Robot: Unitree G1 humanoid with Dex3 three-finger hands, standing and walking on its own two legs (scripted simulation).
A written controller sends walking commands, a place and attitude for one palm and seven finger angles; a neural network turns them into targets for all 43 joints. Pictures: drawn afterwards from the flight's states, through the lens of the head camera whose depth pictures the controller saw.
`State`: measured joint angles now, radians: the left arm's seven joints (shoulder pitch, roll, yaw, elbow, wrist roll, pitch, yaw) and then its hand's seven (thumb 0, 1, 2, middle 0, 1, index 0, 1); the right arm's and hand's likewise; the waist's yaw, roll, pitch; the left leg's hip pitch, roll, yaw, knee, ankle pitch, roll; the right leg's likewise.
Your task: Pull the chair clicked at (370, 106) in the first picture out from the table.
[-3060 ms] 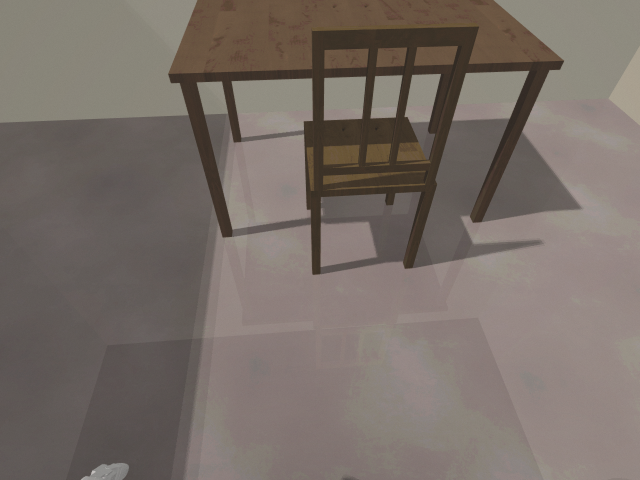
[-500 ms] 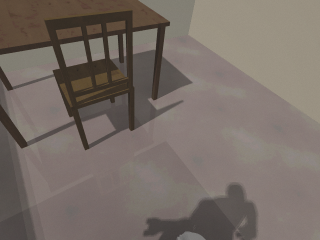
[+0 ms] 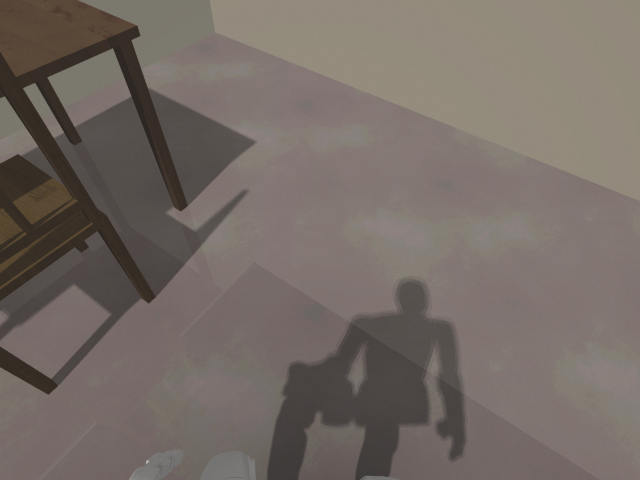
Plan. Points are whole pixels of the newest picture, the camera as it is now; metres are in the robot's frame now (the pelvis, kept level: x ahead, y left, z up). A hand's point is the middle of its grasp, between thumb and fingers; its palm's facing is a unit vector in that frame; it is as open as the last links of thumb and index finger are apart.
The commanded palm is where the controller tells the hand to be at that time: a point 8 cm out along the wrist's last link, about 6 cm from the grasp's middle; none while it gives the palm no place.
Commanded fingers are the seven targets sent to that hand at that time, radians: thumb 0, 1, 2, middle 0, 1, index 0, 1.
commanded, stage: walk to a spot facing it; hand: left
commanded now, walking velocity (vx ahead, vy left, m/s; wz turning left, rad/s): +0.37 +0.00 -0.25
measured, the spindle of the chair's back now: out of the picture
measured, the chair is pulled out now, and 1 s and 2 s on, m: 0.00 0.00 0.00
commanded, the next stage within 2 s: turn to face it in 0.56 s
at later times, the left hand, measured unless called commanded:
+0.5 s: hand (175, 399) +0.26 +0.22 -0.16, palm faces -0.14 -0.98 -0.14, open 7.4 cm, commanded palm none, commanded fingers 0.00 0.90 0.90 -0.20 -0.30 -0.20 -0.30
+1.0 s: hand (289, 254) +0.52 +0.05 -0.14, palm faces -0.26 -0.95 -0.17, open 7.3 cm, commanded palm none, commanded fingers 0.00 0.90 0.90 -0.20 -0.30 -0.20 -0.30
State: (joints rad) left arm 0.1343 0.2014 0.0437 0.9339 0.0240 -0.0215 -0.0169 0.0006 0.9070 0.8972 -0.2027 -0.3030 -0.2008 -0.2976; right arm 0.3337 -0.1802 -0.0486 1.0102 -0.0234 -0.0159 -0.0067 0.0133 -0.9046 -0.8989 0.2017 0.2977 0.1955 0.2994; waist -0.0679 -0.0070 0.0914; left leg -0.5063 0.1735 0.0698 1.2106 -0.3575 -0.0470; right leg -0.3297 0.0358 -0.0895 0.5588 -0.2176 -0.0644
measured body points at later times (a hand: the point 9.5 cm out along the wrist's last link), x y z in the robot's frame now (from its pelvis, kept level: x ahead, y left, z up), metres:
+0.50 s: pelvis +0.20 +0.04 +0.02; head +0.22 +0.06 +0.47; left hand +0.27 +0.27 -0.15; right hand +0.16 -0.20 -0.12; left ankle +0.18 +0.14 -0.73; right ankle +0.22 -0.12 -0.64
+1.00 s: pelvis +0.35 -0.06 +0.01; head +0.36 -0.07 +0.46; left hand +0.53 +0.10 -0.13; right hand +0.30 -0.27 -0.15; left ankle +0.40 +0.06 -0.66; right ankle +0.37 -0.14 -0.73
